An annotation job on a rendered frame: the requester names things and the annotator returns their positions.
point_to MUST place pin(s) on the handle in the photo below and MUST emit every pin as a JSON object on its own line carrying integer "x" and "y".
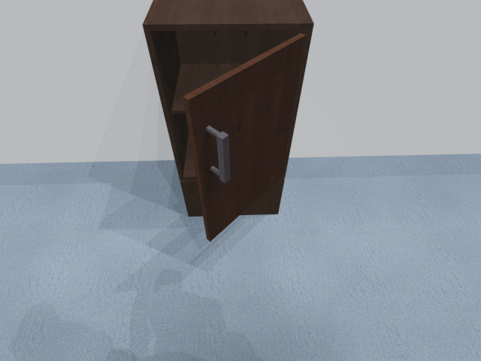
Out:
{"x": 223, "y": 154}

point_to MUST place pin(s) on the cupboard door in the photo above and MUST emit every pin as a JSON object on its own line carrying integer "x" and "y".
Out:
{"x": 253, "y": 104}

